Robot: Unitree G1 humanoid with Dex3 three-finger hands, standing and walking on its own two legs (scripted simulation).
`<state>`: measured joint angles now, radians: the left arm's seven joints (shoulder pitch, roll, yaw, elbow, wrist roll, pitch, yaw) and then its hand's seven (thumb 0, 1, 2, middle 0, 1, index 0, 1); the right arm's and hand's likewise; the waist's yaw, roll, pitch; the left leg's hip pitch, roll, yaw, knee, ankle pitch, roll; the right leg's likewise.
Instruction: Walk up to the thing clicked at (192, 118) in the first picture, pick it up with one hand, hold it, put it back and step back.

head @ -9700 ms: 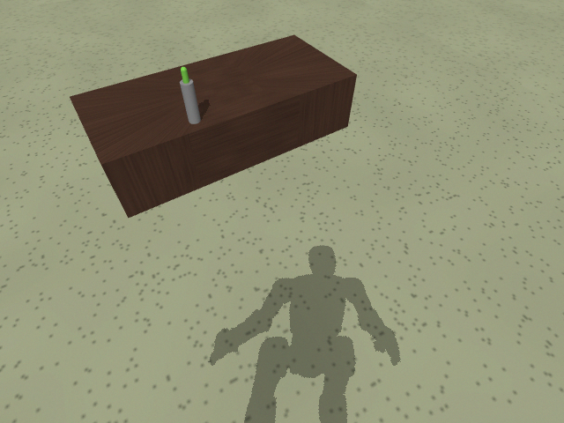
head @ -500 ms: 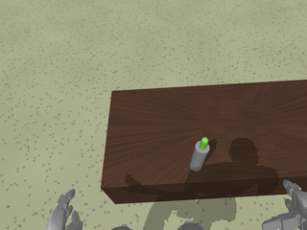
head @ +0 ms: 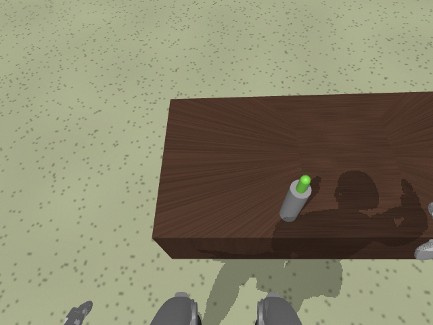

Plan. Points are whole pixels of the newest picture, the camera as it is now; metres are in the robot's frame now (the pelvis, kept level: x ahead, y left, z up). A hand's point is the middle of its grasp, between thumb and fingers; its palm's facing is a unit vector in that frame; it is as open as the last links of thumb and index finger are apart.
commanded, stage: go down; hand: right
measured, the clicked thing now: (296, 198) +0.45 -0.18 -0.25
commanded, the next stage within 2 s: approach in 0.78 s
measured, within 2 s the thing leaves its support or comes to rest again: neither
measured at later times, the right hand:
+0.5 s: hand (432, 201) +0.34 -0.37 -0.02, palm faces +0.14 +0.98 -0.14, open 17.6 cm
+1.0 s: hand out of the picture +0.36 -0.38 -0.02, palm faces +0.15 +0.98 -0.11, open 17.6 cm
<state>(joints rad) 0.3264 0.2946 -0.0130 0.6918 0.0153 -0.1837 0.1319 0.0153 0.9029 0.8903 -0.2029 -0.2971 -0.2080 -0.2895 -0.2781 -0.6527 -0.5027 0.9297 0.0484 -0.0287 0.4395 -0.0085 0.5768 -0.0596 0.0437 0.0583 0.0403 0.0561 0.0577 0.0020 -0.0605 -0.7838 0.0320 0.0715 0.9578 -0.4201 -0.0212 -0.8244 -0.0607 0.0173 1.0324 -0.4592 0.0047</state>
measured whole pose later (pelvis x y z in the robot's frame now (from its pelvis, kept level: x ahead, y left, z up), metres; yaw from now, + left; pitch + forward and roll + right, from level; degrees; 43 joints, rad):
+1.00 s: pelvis +0.01 -0.01 -0.01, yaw +1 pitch +20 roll +4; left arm 0.30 0.31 -0.05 0.67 0.02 -0.11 0.06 0.01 0.91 0.89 -0.21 -0.30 -0.21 -0.30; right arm -0.50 -0.80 -0.59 1.19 0.08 -0.24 0.55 -0.01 0.57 -0.06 0.05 0.06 0.05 0.05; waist 0.08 0.03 -0.08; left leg -0.91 0.03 0.07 1.01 -0.44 -0.03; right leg -0.96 -0.06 0.03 1.11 -0.49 0.00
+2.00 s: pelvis -0.07 +0.00 -0.31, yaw +4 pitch +34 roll +5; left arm 0.19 0.30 -0.02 0.66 0.06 -0.07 -0.03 0.01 0.91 0.88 -0.20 -0.30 -0.21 -0.28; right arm -0.75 -0.50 -0.54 0.92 0.13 -0.45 0.33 -0.01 0.53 -0.03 0.08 0.04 0.06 0.03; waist 0.13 -0.02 -0.16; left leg -2.06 0.04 0.04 2.11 -0.64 -0.01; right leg -2.10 -0.05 0.08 2.18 -0.67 0.01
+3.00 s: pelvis -0.07 +0.01 -0.31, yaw +3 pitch +34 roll +4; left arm 0.17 0.29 0.00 0.66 0.08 0.00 -0.05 0.01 0.90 0.90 -0.20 -0.30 -0.20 -0.29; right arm -0.84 -0.44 -0.45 0.98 0.08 -0.49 0.22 -0.01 0.53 -0.14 0.65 0.38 0.64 0.38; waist 0.13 -0.01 -0.14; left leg -2.07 0.05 0.03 2.13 -0.65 -0.01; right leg -2.10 -0.04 0.07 2.17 -0.68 0.01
